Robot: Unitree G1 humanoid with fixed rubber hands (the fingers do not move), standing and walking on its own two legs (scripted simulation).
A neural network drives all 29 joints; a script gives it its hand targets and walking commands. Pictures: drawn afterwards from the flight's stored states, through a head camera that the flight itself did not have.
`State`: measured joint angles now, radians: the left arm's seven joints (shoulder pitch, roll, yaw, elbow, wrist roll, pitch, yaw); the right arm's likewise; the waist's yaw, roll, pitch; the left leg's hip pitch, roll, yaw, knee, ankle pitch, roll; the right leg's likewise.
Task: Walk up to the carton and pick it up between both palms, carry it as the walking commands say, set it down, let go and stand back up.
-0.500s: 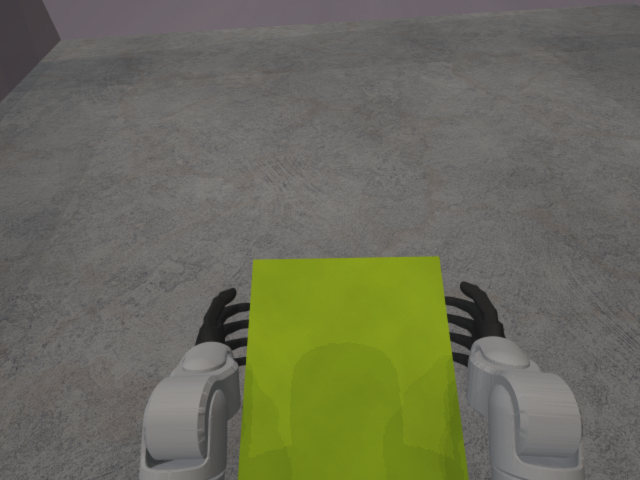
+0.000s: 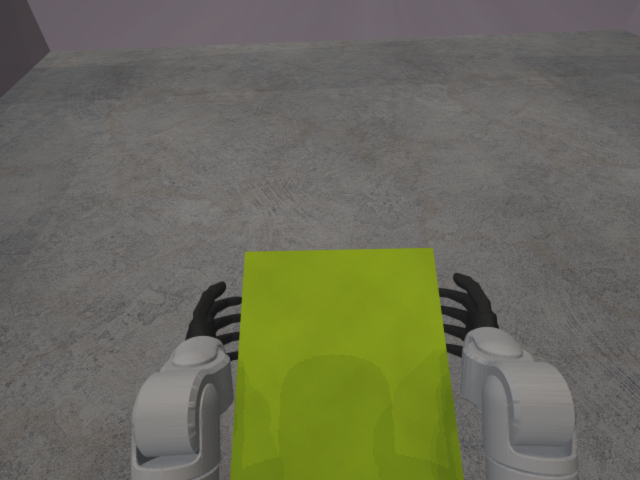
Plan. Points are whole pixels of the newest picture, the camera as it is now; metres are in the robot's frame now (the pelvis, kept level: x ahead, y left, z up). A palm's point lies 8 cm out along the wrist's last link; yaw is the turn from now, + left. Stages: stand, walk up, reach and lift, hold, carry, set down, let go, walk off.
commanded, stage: carry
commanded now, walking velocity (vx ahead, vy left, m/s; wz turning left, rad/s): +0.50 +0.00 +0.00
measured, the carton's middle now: (340, 371) +0.28 -0.01 +0.00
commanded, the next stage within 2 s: none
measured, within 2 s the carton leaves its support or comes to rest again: neither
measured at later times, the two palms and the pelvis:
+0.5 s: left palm (230, 200) +0.53 +0.15 +0.09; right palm (416, 196) +0.52 -0.14 +0.10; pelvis +0.26 +0.01 +0.00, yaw -3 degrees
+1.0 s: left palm (246, 131) +0.73 +0.14 +0.10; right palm (395, 122) +0.75 -0.15 +0.10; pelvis +0.47 -0.02 +0.00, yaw +2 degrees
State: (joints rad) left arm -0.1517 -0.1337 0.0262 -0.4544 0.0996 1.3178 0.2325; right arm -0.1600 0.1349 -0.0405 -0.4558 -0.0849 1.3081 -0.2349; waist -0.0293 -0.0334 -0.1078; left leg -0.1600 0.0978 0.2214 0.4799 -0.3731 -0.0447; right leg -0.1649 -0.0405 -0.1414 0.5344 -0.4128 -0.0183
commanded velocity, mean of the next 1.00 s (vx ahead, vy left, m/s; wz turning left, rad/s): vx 0.16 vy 0.00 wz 0.00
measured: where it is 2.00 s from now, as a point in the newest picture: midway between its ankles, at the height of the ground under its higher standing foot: (331, 441)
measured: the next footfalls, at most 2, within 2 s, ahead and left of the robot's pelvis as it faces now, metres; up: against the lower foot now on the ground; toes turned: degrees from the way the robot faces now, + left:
left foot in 0.38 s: +0.33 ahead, +0.06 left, +0.00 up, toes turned +12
right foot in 0.80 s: +0.55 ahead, -0.14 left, +0.00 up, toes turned +24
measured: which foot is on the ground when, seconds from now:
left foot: down 0.00-0.14, up 0.16-0.36, down 0.38-0.86, up 0.88-0.94, down 0.96-1.00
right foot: down 0.00-0.38, up 0.40-0.78, down 0.80-1.00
